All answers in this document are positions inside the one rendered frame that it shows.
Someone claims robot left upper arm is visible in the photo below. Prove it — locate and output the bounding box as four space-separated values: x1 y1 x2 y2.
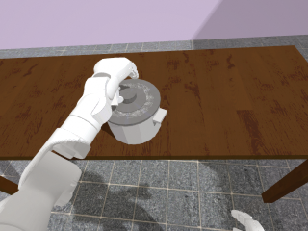
0 151 82 231

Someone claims knob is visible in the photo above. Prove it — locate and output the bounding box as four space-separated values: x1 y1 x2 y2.
120 88 137 103

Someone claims left robot hand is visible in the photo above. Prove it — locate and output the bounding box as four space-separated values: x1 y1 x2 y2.
93 57 139 106

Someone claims table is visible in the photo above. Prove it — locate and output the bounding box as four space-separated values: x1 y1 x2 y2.
0 45 308 203

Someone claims right robot hand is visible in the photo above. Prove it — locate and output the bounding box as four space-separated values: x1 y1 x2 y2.
231 210 265 231

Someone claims lid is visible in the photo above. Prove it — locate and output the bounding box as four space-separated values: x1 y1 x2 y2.
108 79 161 126

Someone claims robot left forearm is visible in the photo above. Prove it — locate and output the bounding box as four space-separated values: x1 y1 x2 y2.
18 69 119 190

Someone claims pot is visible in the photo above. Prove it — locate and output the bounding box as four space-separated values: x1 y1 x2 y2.
107 106 167 145

